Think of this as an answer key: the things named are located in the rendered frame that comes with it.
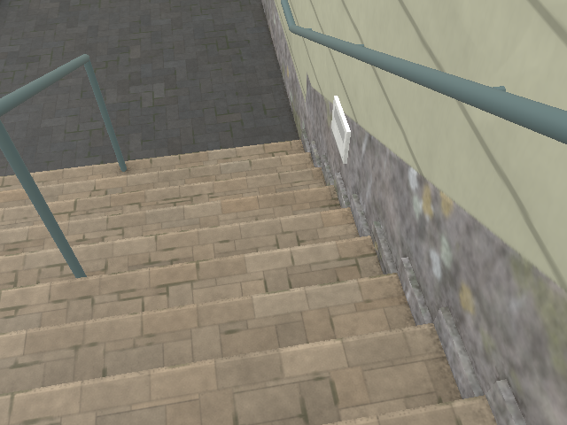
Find stairs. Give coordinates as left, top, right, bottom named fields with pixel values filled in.
left=0, top=139, right=497, bottom=425

